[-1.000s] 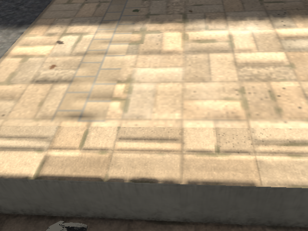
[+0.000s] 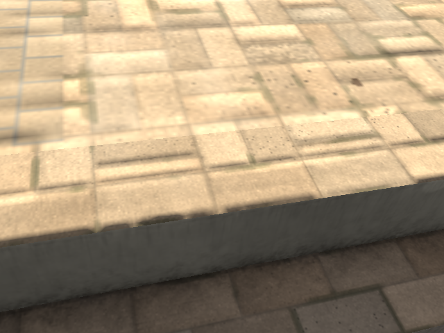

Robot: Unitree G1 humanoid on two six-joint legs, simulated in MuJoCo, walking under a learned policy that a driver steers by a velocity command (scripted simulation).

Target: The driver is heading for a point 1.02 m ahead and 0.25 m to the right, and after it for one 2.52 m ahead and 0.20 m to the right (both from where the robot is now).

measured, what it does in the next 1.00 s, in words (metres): climbs, turning right: right foot 0.22 m higher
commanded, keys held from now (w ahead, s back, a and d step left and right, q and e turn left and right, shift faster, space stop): w+shift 0.38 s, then w+e+shift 0.62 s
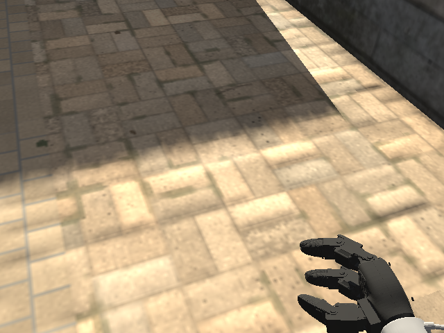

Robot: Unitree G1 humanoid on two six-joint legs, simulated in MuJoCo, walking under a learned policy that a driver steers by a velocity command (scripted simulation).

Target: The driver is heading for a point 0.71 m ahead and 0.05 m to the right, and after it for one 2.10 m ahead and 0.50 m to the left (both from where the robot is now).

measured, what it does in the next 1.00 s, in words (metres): climbs: left foot 0.21 m higher, then right foot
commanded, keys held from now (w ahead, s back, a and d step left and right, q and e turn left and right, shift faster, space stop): w+e+shift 0.24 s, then w+shift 0.38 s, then w+q+shift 0.38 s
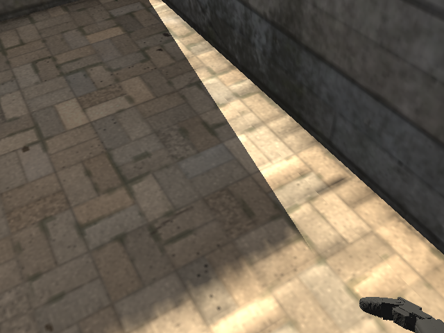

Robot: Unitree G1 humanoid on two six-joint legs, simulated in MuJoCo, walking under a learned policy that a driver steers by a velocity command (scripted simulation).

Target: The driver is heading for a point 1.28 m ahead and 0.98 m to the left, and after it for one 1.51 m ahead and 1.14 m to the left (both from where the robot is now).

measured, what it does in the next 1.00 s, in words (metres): walks ahead, turning left: left foot, then right foot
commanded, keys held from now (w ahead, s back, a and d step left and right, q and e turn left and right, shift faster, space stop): w+q+shift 1.00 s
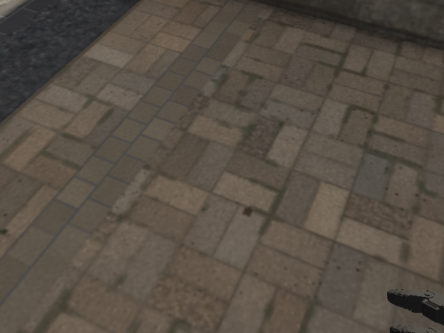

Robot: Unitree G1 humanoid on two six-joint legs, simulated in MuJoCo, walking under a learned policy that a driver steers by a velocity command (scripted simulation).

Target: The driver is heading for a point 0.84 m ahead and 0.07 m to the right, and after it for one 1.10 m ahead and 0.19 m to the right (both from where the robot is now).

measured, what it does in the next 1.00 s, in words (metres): walks ahead: right foot, then left foot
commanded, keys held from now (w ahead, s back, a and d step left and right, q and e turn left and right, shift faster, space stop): w+shift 0.62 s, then w+e+shift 0.38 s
